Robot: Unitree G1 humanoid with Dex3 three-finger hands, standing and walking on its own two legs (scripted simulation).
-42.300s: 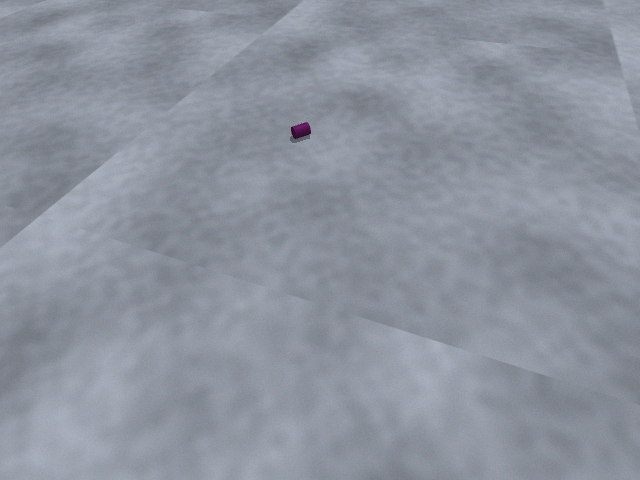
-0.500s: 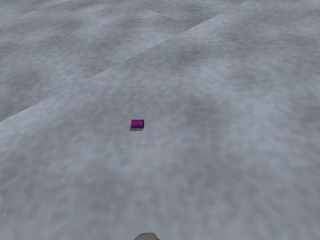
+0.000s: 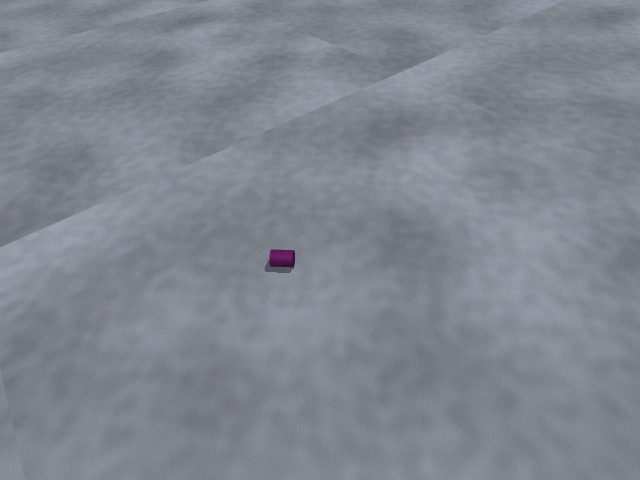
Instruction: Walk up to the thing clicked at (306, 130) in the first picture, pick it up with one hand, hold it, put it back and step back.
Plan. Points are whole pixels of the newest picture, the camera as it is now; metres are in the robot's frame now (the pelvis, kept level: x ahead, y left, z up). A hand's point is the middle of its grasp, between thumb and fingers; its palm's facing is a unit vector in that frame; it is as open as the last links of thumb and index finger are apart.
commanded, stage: step back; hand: left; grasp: from above
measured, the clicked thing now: (282, 258) +1.07 +0.26 -0.73
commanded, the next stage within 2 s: stand in 0.46 s
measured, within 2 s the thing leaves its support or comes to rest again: neither
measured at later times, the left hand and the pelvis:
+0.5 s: hand out of the picture +0.14 +0.28 -0.14, palm faces +0.02 -0.93 -0.36, open 7.4 cm; pelvis +0.05 +0.02 +0.01, yaw +0 degrees
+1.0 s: hand out of the picture +0.11 +0.26 -0.14, palm faces -0.01 -0.94 -0.34, open 7.4 cm; pelvis +0.03 +0.01 +0.02, yaw +0 degrees
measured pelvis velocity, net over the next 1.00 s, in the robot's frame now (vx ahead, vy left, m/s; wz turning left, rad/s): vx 0.03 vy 0.01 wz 0.01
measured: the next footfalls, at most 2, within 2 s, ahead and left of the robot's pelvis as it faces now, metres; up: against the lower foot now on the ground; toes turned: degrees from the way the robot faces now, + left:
none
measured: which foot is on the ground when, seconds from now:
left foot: down 0.00-1.00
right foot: down 0.00-1.00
